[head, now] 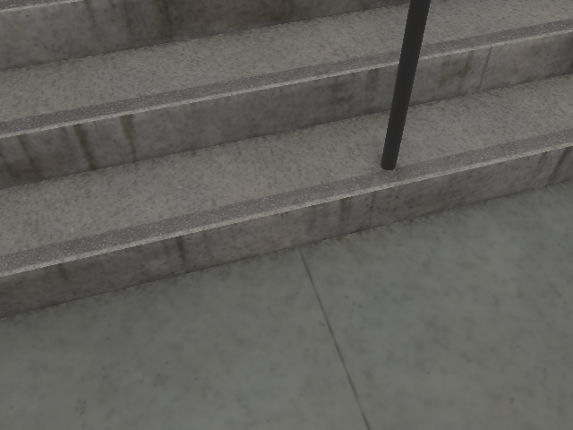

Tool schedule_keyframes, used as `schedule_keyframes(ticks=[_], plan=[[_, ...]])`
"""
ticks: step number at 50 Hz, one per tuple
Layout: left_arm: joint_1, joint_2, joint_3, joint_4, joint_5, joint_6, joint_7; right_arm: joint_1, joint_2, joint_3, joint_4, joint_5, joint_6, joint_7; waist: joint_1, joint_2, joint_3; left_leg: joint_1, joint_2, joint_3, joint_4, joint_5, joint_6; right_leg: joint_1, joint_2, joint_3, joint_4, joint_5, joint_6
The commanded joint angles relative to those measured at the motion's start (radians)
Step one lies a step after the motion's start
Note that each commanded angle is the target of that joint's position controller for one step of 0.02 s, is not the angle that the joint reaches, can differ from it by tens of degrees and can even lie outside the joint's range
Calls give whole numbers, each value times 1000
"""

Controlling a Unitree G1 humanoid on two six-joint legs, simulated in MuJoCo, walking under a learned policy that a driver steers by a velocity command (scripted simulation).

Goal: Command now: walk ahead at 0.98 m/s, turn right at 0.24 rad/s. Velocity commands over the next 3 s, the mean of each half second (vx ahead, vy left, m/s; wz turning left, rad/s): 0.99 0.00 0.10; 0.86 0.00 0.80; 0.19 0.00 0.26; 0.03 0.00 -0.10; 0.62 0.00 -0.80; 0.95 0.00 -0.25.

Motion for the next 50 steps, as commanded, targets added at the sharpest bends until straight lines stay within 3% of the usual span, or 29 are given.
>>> schedule_keyframes(ticks=[1, 4, 8, 11, 13, 14, 15, 16, 17, 18, 20, 24, 29, 30, 32, 35, 36, 37, 38, 39, 40, 41, 42, 43, 44, 46, 47, 48, 50], plan=[[-22, -10, -25, -100, 17, 9, -19, 79, -8, 14, 2, 18, -43, 7, 38, 78, 42, 115, 289, -434, -367, -178, 133, -272, -102, 74, -47, 15, 15], [-187, 12, -40, -175, 22, 9, -27, 119, -44, 12, 12, 32, -57, 12, 32, 51, 113, 103, 258, -293, -454, -1, 137, -376, -133, -12, -219, 159, 40], [-370, -28, -73, -232, -4, -7, -50, 199, -78, 13, 35, 55, -72, 12, -18, 51, 133, 53, 212, -124, -554, 406, 91, -103, -94, -169, -590, 404, 25], [-391, 15, -63, -227, 3, -9, -34, 248, -123, 13, 62, 48, -62, 7, -16, 85, 93, 302, 232, -61, -451, 869, 72, -72, -26, -219, -701, 359, -6], [-278, 62, -43, -199, 13, -10, -13, 264, -158, 11, 79, 33, -40, -11, 55, 162, -24, 392, 265, -63, -195, 1203, 55, 94, 37, -206, -723, 225, -30], [-89, 104, -21, -142, 11, -9, 3, 241, -175, 9, 80, 27, -26, -22, 149, 188, -125, 365, 276, -76, 29, 1227, 50, 290, 47, -169, -735, 166, -44], [108, 152, 2, -79, 16, -8, 20, 192, -176, 8, 64, 29, -19, -25, 244, 177, -207, 212, 246, -75, 294, 1030, 47, 531, -23, -108, -761, 139, -55], [247, 238, 28, -49, 38, -9, 39, 196, -61, 28, 26, 18, -22, -17, 234, 8, -329, -26, 150, -75, 663, 334, 65, 765, -277, 150, -716, -98, -51], [203, 246, 35, -62, 51, -10, 29, 322, 27, 47, -6, 98, -27, -11, 118, -222, -490, -344, 42, -143, 1006, -216, 48, 956, -525, 685, -891, -267, -150], [132, 171, 35, -61, 25, -8, 18, 186, -75, 26, -13, 82, -25, -20, 131, -50, -353, -422, 115, -174, 962, -75, 71, 813, -435, 590, -978, -339, -104], [47, 80, 17, -29, 21, -30, 13, 76, -38, 31, -21, 66, -17, -3, 73, 52, -90, -385, 171, -172, 837, 23, 59, 488, -369, 323, -1057, -80, -61], [61, 5, -7, 38, -25, -59, 16, 32, 17, 29, -36, 18, 46, 30, -13, -12, 25, -367, 225, -154, 760, 55, 35, 303, -290, 8, -1144, 185, 18], [23, 24, -11, 50, -27, -91, 21, -186, 29, 49, -108, 44, 51, 37, -17, 0, 59, -285, 140, 13, 459, 373, 47, 229, -127, -338, -1176, 663, 116], [39, 59, -9, 50, -32, -101, 24, -224, 42, 61, -145, 42, 45, 41, -30, -31, 89, -247, 149, 35, 325, 392, 59, 223, -154, -356, -1165, 783, 125], [69, 105, -2, 56, -35, -95, 39, -180, 8, 62, -132, 29, 45, 39, -54, -73, 34, -160, 67, 118, 313, 328, 86, 341, -170, -382, -1040, 1168, 137], [-48, 165, 12, 2, -1, -51, 82, 141, -109, 19, -69, 13, 60, 22, -255, -113, -159, 121, 30, 97, 339, 199, 174, 407, -283, -335, -623, 1503, 126], [-121, 185, 22, -33, -10, -32, 74, 342, -162, -12, -7, 14, 56, 12, -341, -72, -219, 344, 21, 49, 225, 192, 212, 293, -270, -305, -313, 1378, 100], [-281, 157, 21, -70, -30, -4, 47, 415, -170, -37, 20, 35, 40, 0, -425, 168, -148, 481, 35, 2, -41, 383, 261, 35, -80, -332, 257, 663, 109], [-300, -8, -29, -137, 18, -23, 26, 303, -238, -51, 28, 48, 50, -13, -245, 372, -4, 508, 107, -197, 111, 778, 279, -401, 65, -249, 651, -150, 131], [-119, -66, -56, -220, 31, -45, 32, 184, -254, -36, -29, 37, 51, -14, -54, 240, -163, 565, 237, -544, 12, 749, 380, -510, 15, -46, 640, -110, 127], [-55, -40, -67, -229, 35, -59, 32, 149, -215, -35, -60, 30, 64, -22, -12, 145, -180, 506, 320, -754, -177, 277, 407, -551, -3, -8, 643, -84, 117], [-63, -13, -65, -226, 36, -62, 35, 110, -137, -13, -69, 21, 69, -24, 30, 18, -37, 335, 316, -775, -239, 139, 376, -607, -24, -21, 662, -90, 126], [-107, -31, -75, -249, 50, -48, 30, 93, -109, 5, -71, 22, 59, -26, 51, -27, 11, 221, 283, -719, -220, 195, 344, -666, -32, -44, 762, -118, 127], [-115, -66, -90, -277, 62, -21, 39, 80, -135, 2, -82, 19, 36, -22, 84, -56, 28, 88, 279, -648, -193, 429, 314, -669, -42, -73, 811, -106, 134], [-166, -74, -97, -324, 49, 7, 51, 64, -127, 12, -78, 16, 19, -10, 104, -82, 63, -66, 231, -547, -194, 551, 249, -614, -49, -102, 738, -131, 135], [-292, -117, -109, -401, 29, 39, 82, 126, -132, 22, -38, -2, -13, 3, 43, 23, 39, -15, 216, -522, -217, 602, 237, -783, -33, -141, 976, -315, 126], [-384, -142, -115, -463, 41, 48, 95, 162, -135, 18, -10, 13, -23, -5, 29, 44, 48, 3, 216, -500, -222, 603, 208, -849, -60, -98, 982, -369, 106], [-471, -161, -133, -494, 39, 48, 101, 209, -113, 24, 24, 28, -14, -15, 13, 39, 62, 22, 152, -399, -246, 604, 151, -861, -86, -134, 756, -386, 87], [-460, -127, -142, -529, 27, 41, 89, 159, -78, 26, 1, 45, 35, -51, 25, -31, -27, -88, 60, -256, -353, 1013, 101, -325, -64, -212, 138, -257, 74]])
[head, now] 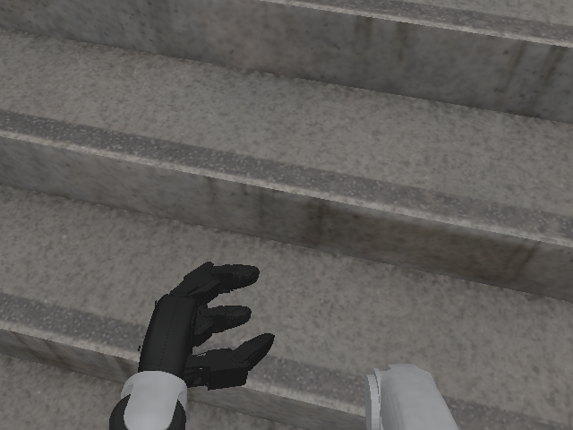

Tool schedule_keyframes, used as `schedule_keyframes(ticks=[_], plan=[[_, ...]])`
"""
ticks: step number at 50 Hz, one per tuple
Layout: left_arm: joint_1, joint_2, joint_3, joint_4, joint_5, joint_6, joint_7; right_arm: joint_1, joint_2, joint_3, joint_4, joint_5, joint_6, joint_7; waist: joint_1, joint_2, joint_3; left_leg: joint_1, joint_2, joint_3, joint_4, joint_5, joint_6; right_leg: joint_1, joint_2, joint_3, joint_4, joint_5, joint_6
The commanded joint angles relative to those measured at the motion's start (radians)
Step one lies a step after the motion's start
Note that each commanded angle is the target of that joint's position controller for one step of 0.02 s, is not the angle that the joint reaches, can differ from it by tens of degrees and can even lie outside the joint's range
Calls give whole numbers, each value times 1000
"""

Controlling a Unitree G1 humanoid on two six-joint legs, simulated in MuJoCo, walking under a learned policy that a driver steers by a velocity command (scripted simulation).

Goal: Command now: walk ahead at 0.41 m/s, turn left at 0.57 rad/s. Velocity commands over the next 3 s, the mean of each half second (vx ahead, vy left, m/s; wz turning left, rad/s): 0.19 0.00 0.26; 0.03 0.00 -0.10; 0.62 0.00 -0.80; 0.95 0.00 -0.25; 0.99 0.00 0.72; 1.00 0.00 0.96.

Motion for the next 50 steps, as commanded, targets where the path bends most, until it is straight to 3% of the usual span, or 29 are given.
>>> schedule_keyframes(ticks=[1, 2, 3, 4, 5, 6, 7, 8, 10, 11, 13, 15, 18, 23, 31, 32, 33, 36, 37, 39, 40, 41, 42, 43, 44, 46, 47, 48, 50], plan=[[122, 101, 21, -44, -34, 8, 6, -101, -150, -48, -118, 34, 3, -27, 135, -33, -271, -314, 116, 12, -108, 1556, 6, 850, 116, -193, -521, 227, -12], [298, 148, 51, -16, -71, 30, 22, -176, -277, -94, -150, 32, -29, -18, 216, 141, -415, -189, 205, -75, 28, 1789, -11, 1020, 97, -84, -652, 310, -12], [506, 207, 90, 78, -93, 34, 39, -237, -318, -126, -152, 42, -48, -6, 281, 187, -525, 9, 266, -79, 205, 1854, -36, 1054, 84, -38, -778, 353, -28], [652, 282, 124, 135, -54, 17, 39, -290, -279, -137, -163, 76, -68, 10, 358, 3, -509, 37, 167, -10, 546, 1529, -104, 1141, 72, 16, -1122, 500, -90], [631, 352, 151, 215, -65, 11, 40, -268, -97, -105, -185, 34, -68, 33, 263, -406, -437, -275, -88, 15, 1074, -89, -174, 1316, -127, 387, -1310, 1304, -215], [858, 283, 120, 199, 22, 54, -53, 76, -27, -80, -165, 13, -35, 129, 253, -475, -557, -668, -216, -406, 1604, -30, -70, 1483, -355, 1015, -1455, 1778, -497], [675, 238, 105, 235, 35, 58, -137, 31, -171, -132, -132, 53, -16, 135, 166, -112, -215, -931, -208, -454, 1733, 72, -94, 1297, -370, 980, -1450, 1585, -467], [505, 185, 105, 272, -16, 40, -170, -66, -209, -135, -162, 65, 6, 91, 121, 45, -201, -931, -133, -378, 1678, 64, -93, 1173, -337, 732, -1385, 1429, -409], [323, 40, 63, 379, -56, 0, -149, -145, -67, -52, -232, -34, 6, 24, -34, 18, -287, -897, 8, -220, 1417, 20, -40, 1079, -148, 303, -1375, 1060, -224], [297, 6, 46, 367, -15, -6, -137, -145, -7, -13, -278, -46, 16, 11, -64, -34, -257, -898, 48, -140, 1367, -7, -38, 987, -81, 170, -1403, 997, -180], [286, -34, 29, 368, 10, -18, -122, -180, 79, 47, -307, 5, 21, 48, -66, -11, -238, -828, 134, -28, 1279, -36, -102, 809, 1, 43, -1450, 803, -92], [385, 119, 62, 379, -10, -58, -106, -161, 25, 50, -297, 35, 11, 107, -48, -98, -217, -718, 141, 97, 1385, 9, -210, 716, 25, -2, -1500, 809, -81], [509, 260, 95, 379, 2, -71, -87, -291, -84, 26, -331, 24, -14, 79, 56, -138, -139, -955, 112, 61, 1612, -47, -235, 894, -83, 125, -1494, 885, -175], [752, 214, 89, 462, 15, -39, -116, -440, -36, 43, -335, 0, -7, 1, 150, -128, -94, -1388, 138, -47, 1629, 4, -169, 1359, -252, 300, -1497, 878, -273], [827, 110, 62, 611, 58, -34, -99, -590, 76, 86, -342, -6, 30, 21, 154, -105, -43, -1652, 220, 40, 1768, -180, -42, 1448, -289, 242, -1589, 752, -246], [726, 209, 115, 574, -87, -37, -44, -743, 103, 78, -446, 0, 44, -5, 109, 66, 98, -1401, 235, 255, 1519, -308, -109, 1169, -193, 143, -1720, 581, -192], [721, 194, 104, 580, -90, -38, -18, -798, 119, 87, -479, 4, 57, -11, 133, 34, 134, -1280, 243, 276, 1425, -271, -125, 1056, -174, 159, -1781, 619, -191], [697, 253, 138, 585, -106, -13, 17, -656, 147, 99, -482, 11, 106, -14, 89, -118, -10, -823, 250, 250, 957, -220, -72, 1103, -185, 56, -1895, 837, -160], [704, 235, 137, 576, -83, -1, 9, -576, 133, 86, -446, 14, 109, -15, 102, -83, -94, -619, 162, 361, 855, -251, -59, 1114, -147, -1, -1838, 1043, -149], [688, 287, 155, 566, -85, -22, -14, -275, 103, 49, -339, 33, 90, -22, -20, -206, -274, -330, 75, 324, 736, -146, -4, 1263, -199, -47, -1551, 1753, -106], [663, 302, 166, 551, -108, -40, -37, -160, 56, 27, -294, 27, 73, -24, -74, -230, -364, -155, 96, 202, 613, -35, 20, 1223, -163, -65, -1376, 1657, -56], [615, 195, 109, 458, 27, -78, -175, -211, -92, 12, -299, 17, 98, 7, -98, 56, -589, 191, 327, -378, 379, 29, 225, 670, -40, 130, -1157, 1298, -122], [600, 279, 174, 487, -20, -41, -195, 14, -167, -33, -237, -83, 108, 24, -196, 168, -579, 104, 492, -752, 28, -182, 259, 654, 112, 244, -622, 401, -75], [598, 267, 200, 510, -72, -34, -192, 37, -213, -48, -173, -88, 75, 26, -151, 105, -381, -113, 525, -822, -78, -490, 198, 503, 160, 445, -155, 475, -61], [579, 246, 211, 504, -91, -40, -176, -172, -192, -36, -154, -56, 35, 32, -34, 81, -252, -295, 514, -656, -84, -584, 146, 422, 141, 405, 19, 493, -41], [650, 156, 167, 558, -33, -39, -153, -482, 49, 33, -113, -2, -32, 59, 148, -98, -187, -494, 438, -263, 27, -533, 74, 440, 53, 269, 48, 492, -46], [654, 125, 154, 576, -32, -23, -150, -576, 144, 61, -118, -11, -45, 54, 198, -118, -182, -558, 405, -132, 25, -446, 35, 477, 15, 245, -10, 464, -55], [647, 126, 149, 578, -49, -12, -140, -627, 168, 68, -134, -27, -55, 36, 218, -114, -194, -589, 381, -20, 24, -340, -14, 508, -17, 240, -99, 504, -37], [532, 162, 149, 541, -51, -27, -124, -562, 73, 30, -121, -21, -77, -12, 187, -52, -198, -521, 354, 145, 5, -267, -30, 494, -42, 184, -262, 423, 10]])
Over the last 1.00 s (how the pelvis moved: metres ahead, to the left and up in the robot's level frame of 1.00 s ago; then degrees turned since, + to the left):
0.89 0.05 0.01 32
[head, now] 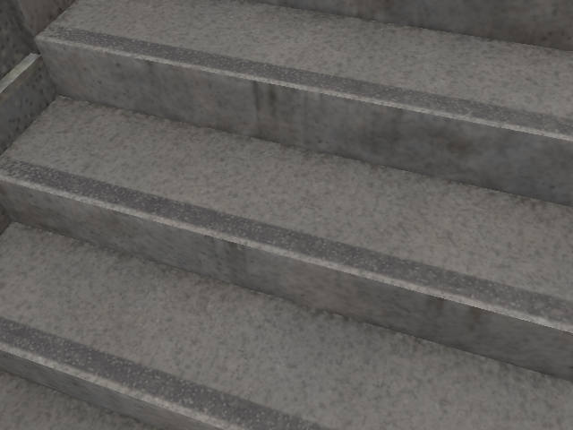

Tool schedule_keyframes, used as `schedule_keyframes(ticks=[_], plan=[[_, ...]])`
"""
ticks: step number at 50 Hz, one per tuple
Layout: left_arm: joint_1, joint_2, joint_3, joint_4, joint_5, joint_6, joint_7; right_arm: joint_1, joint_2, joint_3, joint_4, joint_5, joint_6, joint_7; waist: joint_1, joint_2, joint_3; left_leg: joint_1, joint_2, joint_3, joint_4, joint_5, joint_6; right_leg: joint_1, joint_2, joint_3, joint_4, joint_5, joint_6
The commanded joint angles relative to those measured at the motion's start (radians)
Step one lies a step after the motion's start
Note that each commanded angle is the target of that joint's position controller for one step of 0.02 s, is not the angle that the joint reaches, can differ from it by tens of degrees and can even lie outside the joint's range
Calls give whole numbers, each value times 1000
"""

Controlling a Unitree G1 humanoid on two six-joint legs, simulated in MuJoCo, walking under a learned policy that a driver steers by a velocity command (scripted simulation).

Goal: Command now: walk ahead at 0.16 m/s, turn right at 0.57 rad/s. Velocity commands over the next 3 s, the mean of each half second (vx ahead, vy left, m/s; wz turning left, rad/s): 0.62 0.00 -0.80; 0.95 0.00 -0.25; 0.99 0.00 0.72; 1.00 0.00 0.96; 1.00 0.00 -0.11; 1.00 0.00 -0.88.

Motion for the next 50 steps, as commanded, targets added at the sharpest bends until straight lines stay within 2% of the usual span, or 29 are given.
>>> schedule_keyframes(ticks=[1, 3, 7, 10, 11, 14, 16, 17, 18, 19, 20, 22, 24, 26, 28, 29, 30, 31, 33, 34, 36, 40, 43, 44, 46, 47, 48, 49, 50], plan=[[108, 6, -12, 18, 5, -10, -1, -180, -12, -8, -106, 5, -69, -51, 93, 44, -103, 60, 186, -213, -464, -312, -17, 55, -66, -73, -111, -51, 38], [53, 43, 1, 20, -8, -22, -11, -78, -109, -44, -82, 5, -54, -45, 45, 104, -61, 151, 255, -219, -567, -452, -10, 0, -47, -137, -130, -207, 52], [59, 63, 13, 49, 3, -39, -7, -152, -120, -42, -133, 2, -51, -32, 85, 80, -28, 203, 329, -178, -653, -439, -36, 71, -58, -122, -258, -138, 33], [81, 70, 25, 77, 12, -53, -25, -257, -146, -51, -185, 15, -59, -36, 95, 68, -35, 278, 292, -31, -665, -387, -89, 241, -58, -200, -604, -193, 45], [68, 66, 34, -37, -5, 29, 31, -96, -249, -95, -118, 58, -46, -47, 106, 235, -116, 401, 409, -150, -730, -544, 17, 194, -116, -341, -688, -235, -3], [71, 44, 32, -60, -10, 77, 49, -128, -168, -87, -150, 37, 2, -56, 103, 162, -9, 484, 347, -55, -676, -510, -38, 260, -97, -389, -969, -390, -43], [142, -9, 22, -38, -7, 68, 43, -156, -156, -87, -176, 28, 15, -44, 119, 38, 9, 496, 283, 19, -491, -435, -61, 382, -79, -426, -1209, -236, -64], [217, -7, 29, 11, 2, 60, 38, -162, -121, -77, -169, 22, 21, -40, 131, -98, -5, 457, 216, 54, -301, -453, -47, 483, 16, -494, -1233, -123, -71], [327, -21, 25, 43, 12, 47, 35, -212, -96, -63, -191, 17, 31, -34, 171, -140, -5, 357, 181, 66, -109, -446, -54, 574, -18, -413, -1233, -124, -93], [350, 16, 38, 46, 15, 42, 55, -358, -24, -31, -288, 24, 36, -21, 169, -302, 90, 140, 63, 64, 88, -439, -104, 525, -100, -106, -1259, -317, -179], [170, 20, 31, -25, 9, 40, 72, -394, 4, -12, -342, 29, 33, -4, 78, -343, 178, -9, 24, -53, 293, -351, -141, 392, -170, 195, -1413, -489, -239], [-47, 100, 46, -180, 15, 17, 85, -258, -45, -23, -333, -6, 9, 19, -25, -176, 56, 9, 5, -224, 410, -182, -179, 341, -178, 295, -1440, -420, -257], [-71, 140, 57, -227, 16, -2, 87, -166, -98, -42, -322, 14, -12, 10, -54, -41, -48, 228, -26, -183, 209, -233, -147, 313, -146, 189, -1495, -232, -226], [-79, 99, 56, -208, 14, -13, 83, -32, -65, -46, -303, 58, -1, -28, -118, -54, -54, 467, -25, -169, -186, -243, -88, 363, -75, 101, -1426, -78, -201], [-151, 54, 57, -225, -18, -14, 78, 293, -76, -69, -192, 31, 4, -79, -244, 79, -99, 886, -36, -107, -478, -11, -47, 229, 21, -20, -1088, 112, -125], [-240, -16, 33, -282, -34, -37, 67, 388, -126, -80, -156, 7, -17, -81, -267, 222, -116, 1097, 164, -417, -492, -95, -12, -52, 87, -74, -797, -185, -99], [-211, -46, 24, -339, -40, -39, 65, 285, -214, -103, -187, -11, -21, -82, -165, 240, -93, 1040, 337, -824, -600, -477, 39, -288, 126, -75, -595, -297, -66], [-137, -72, 13, -328, -35, -32, 69, 129, -164, -103, -226, -15, -29, -83, -67, 178, -21, 878, 411, -906, -650, -619, 112, -339, 70, 5, -428, -156, -45], [-56, -52, 2, -323, 31, -11, 59, 91, -51, -74, -199, 18, -58, -65, 36, 40, 23, 660, 353, -709, -669, -481, 129, -276, 13, 11, -226, -123, -2], [-57, 2, 14, -320, 27, -4, 49, 97, -35, -67, -193, 20, -76, -59, 28, 25, 24, 648, 341, -660, -682, -476, 126, -308, 10, -4, -162, -141, 2], [-137, -68, -16, -346, 39, 17, 53, 206, -12, -61, -105, 8, -79, -43, -10, 56, 69, 602, 290, -543, -664, -417, 136, -426, 37, -60, 160, -165, -27], [-499, -138, -69, -500, 7, 5, 103, 386, -53, -62, 22, 0, -115, -1, -61, 9, 276, 626, 302, -436, -741, -391, 97, -847, 19, -77, 458, -389, -96], [-659, -120, -91, -607, -18, -1, 114, 421, -52, -41, 96, 10, -118, -6, -52, 60, 290, 591, 272, -272, -865, -83, 26, -793, -78, -237, 228, -483, -117], [-683, -129, -109, -642, -21, -3, 99, 441, -54, -40, 116, 35, -100, -15, -52, 51, 250, 525, 235, -224, -934, -12, 22, -636, -132, -324, 29, -457, -119], [-555, -174, -136, -608, -47, 8, 54, 392, -63, -30, 72, 86, -72, -29, -32, 3, 23, 257, 166, -126, -941, 544, 74, 223, -105, -409, -399, -180, -141], [-322, -117, -96, -518, -48, 14, 51, 374, -173, -48, 24, 74, -94, -8, 46, 89, -137, 286, 197, -141, -703, 1287, 104, 534, 21, -462, -363, -263, -116], [-29, -54, -49, -448, -45, 27, 65, 292, -311, -92, -19, 76, -111, -2, 179, 199, -334, 420, 245, -186, -424, 1666, 89, 711, 62, -385, -430, -312, -112], [100, 41, -6, -436, -33, 34, 90, 230, -372, -130, -52, 79, -108, 15, 264, 200, -466, 490, 217, -234, -93, 1565, 40, 811, 45, -278, -675, -387, -98], [161, 163, 36, -384, -3, -4, 100, 178, -206, -110, -126, 61, -113, 29, 223, -16, -493, 227, 100, -298, 305, 852, -7, 954, -197, 87, -887, -548, -95]])
Over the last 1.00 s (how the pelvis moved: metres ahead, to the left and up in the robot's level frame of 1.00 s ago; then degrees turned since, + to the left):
0.36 0.04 0.27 2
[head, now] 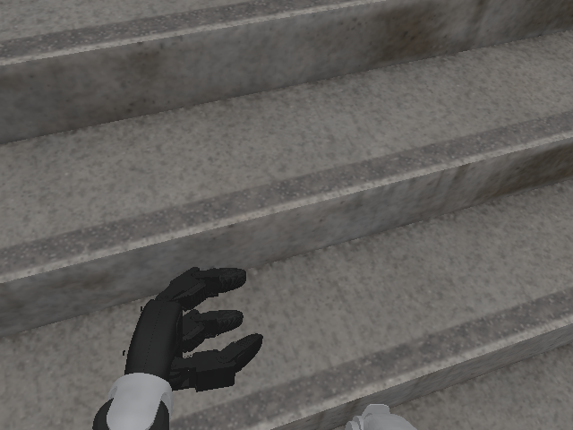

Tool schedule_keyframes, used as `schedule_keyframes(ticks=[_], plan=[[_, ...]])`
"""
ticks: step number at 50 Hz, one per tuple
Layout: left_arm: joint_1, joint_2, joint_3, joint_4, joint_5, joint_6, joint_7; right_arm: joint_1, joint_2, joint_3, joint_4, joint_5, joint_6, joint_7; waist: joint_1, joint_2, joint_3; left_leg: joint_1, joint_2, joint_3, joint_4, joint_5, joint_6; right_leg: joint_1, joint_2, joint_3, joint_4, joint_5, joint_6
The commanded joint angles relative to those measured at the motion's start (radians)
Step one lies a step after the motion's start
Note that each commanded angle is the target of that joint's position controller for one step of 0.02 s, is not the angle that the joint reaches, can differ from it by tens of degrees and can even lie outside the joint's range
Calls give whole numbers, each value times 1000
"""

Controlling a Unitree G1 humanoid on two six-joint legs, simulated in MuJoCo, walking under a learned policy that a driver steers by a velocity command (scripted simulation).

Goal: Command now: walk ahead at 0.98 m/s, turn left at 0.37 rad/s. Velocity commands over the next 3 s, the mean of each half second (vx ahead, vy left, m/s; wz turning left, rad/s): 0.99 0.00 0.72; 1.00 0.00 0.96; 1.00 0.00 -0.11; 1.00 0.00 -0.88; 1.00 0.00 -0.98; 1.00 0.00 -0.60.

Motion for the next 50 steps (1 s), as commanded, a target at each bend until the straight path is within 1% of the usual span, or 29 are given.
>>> schedule_keyframes(ticks=[1, 2, 3, 6, 8, 10, 13, 16, 19, 20, 22, 23, 24, 25, 26, 28, 30, 33, 36, 38, 40, 42, 43, 44, 45, 46, 47, 49, 50], plan=[[591, 410, 181, 94, 31, -22, 35, -308, -213, -84, -315, 5, -42, 16, 341, -228, -597, -737, -226, -207, 1216, 166, 57, 1181, -354, 959, -890, -299, 1], [467, 351, 172, 94, 46, -23, 17, -271, -97, -74, -333, -29, -23, 1, 232, -60, -526, -828, -172, -325, 1479, 207, 58, 1052, -408, 1036, -981, -439, -1], [345, 271, 157, 128, 23, -24, 25, -298, -56, -68, -363, -41, -5, -11, 148, 21, -387, -877, -122, -238, 1525, 291, 57, 915, -389, 927, -958, -437, -19], [269, 107, 104, 259, 44, -48, 42, -274, -36, -50, -402, -66, 53, -5, 9, -28, -110, -940, -92, -201, 1645, 242, 81, 609, -344, 465, -916, -115, 12], [359, 81, 99, 366, 42, -71, 25, -298, 40, -12, -421, -46, 100, -6, -27, -47, -32, -1093, -90, -230, 1719, 169, 111, 610, -320, 276, -944, 11, 65], [317, 115, 98, 361, 22, -101, 8, -354, 0, -11, -438, -48, 144, -12, -50, -4, 75, -1114, -112, -234, 1560, 130, 85, 533, -300, 87, -1005, 209, 94], [393, 210, 114, 396, 41, -109, 9, -510, -24, -11, -497, -34, 187, -56, -29, -60, 72, -1290, -171, -173, 1823, -34, 151, 716, -312, -16, -1110, 422, 78], [451, 248, 119, 400, 19, -85, 16, -608, -72, -4, -545, -37, 203, -63, -43, 52, 114, -1347, -158, -86, 1489, -106, 171, 840, -201, -171, -1168, 383, 130], [427, 306, 117, 340, -20, -60, 38, -684, -114, -2, -585, -36, 228, -44, -28, -20, 85, -1106, -148, 95, 1081, -240, 160, 870, -172, -272, -1279, 845, 69], [363, 343, 122, 268, -48, -28, 56, -556, -135, -16, -500, -4, 208, -39, -40, -42, -100, -783, -248, 159, 1024, -185, 150, 879, -152, -271, -1159, 1630, 37], [321, 489, 167, 233, -48, -18, 32, -138, -250, -68, -444, -3, 181, -45, -196, -301, -385, -474, -293, 112, 994, -414, 152, 1123, -225, -214, -732, 2109, 8], [295, 453, 162, 198, -47, -17, 8, -60, -308, -91, -428, -6, 171, -56, -203, -291, -448, -346, -345, 8, 843, -522, 176, 1107, -234, -166, -430, 2019, -8], [252, 390, 153, 175, -24, -16, -25, -96, -339, -117, -434, 3, 167, -34, -186, -218, -386, -295, -344, -135, 569, -509, 233, 968, -184, -106, -108, 1482, 24], [175, 200, 119, 85, 24, -19, -62, -319, -412, -147, -440, 28, 189, -39, -53, 227, -265, -298, -188, -716, 164, -703, 392, 430, 99, -43, 301, 322, 89], [121, 127, 89, -43, 95, -55, -83, -447, -396, -135, -521, 1, 182, -35, 26, 122, -267, -366, -146, -1101, -63, -817, 437, 290, 163, 214, 647, 292, 98], [93, 48, 52, -119, 107, -84, -60, -322, -262, -91, -402, -32, 141, -33, 57, -35, -70, -505, -113, -1138, -71, -665, 365, 82, 130, 272, 866, 274, 85], [69, 8, 14, -157, 116, -83, -18, -185, -248, -95, -292, -64, 80, -48, 78, -93, -17, -484, -159, -897, 33, -298, 325, -24, 89, 307, 858, 180, 73], [13, 53, 1, -169, 104, -40, 6, -114, -232, -74, -248, -41, 41, -52, 68, -56, -10, -363, -153, -758, -14, -10, 302, -174, 53, 254, 807, -27, 93], [-253, -29, -26, -269, 97, -34, 21, 58, -239, -75, -181, -61, -18, -48, -14, 21, 32, -183, -95, -743, -18, 117, 300, -480, 57, 231, 1018, -330, 64], [-405, -62, -54, -359, 97, -21, 30, 67, -249, -86, -182, -46, 20, -67, -8, -76, 35, -286, -107, -691, -200, 163, 237, -321, 15, 197, 618, -336, 50], [-152, -11, -36, -283, 70, 0, 18, -215, -263, -94, -291, -19, 61, -56, 150, -64, -96, -726, -165, -453, -296, 598, 195, 511, 38, 16, 158, -60, 60], [209, 98, 47, -129, 16, 25, 55, -329, -371, -140, -344, 11, 36, -24, 271, 149, -325, -608, -121, -440, 53, 1538, 174, 892, 82, 61, 117, -95, 43], [307, 155, 87, -124, 11, 21, 76, -313, -405, -171, -333, 20, 3, -15, 342, 149, -428, -516, -120, -504, 341, 1570, 155, 988, 64, 225, -121, -312, 9], [433, 242, 129, -72, 12, -3, 82, -366, -358, -168, -343, 5, -29, 1, 404, -45, -514, -491, -205, -442, 727, 1218, 109, 1100, -42, 396, -367, -418, -6], [489, 260, 135, 34, 4, -8, 80, -575, -200, -122, -388, -63, -59, 14, 433, -211, -349, -641, -307, -329, 1029, 317, 97, 1055, -33, 314, -490, -130, 28], [362, 277, 129, 51, 28, -10, 79, -472, -48, -81, -460, -44, -50, 26, 225, -293, -298, -960, -322, -338, 1318, 86, 70, 995, -264, 894, -852, -194, -40], [172, 185, 114, 9, 39, -18, 63, -382, -59, -71, -472, -66, -35, 31, 95, -181, -221, -954, -251, -297, 1459, 162, 67, 832, -328, 1034, -892, -318, -67], [159, 37, 79, 94, 10, -51, 32, -390, -53, -42, -467, -91, 15, 33, 53, 1, -60, -1016, -214, -267, 1625, 231, 65, 617, -324, 779, -754, -166, -58], [215, 46, 88, 168, 32, -60, 25, -437, -53, -34, -484, -81, 25, 28, 54, 43, -27, -1084, -208, -278, 1660, 187, 80, 620, -296, 639, -747, -143, -23]])
Over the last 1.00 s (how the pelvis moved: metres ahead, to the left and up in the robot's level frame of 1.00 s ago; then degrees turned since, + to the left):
0.24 -0.23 0.07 -32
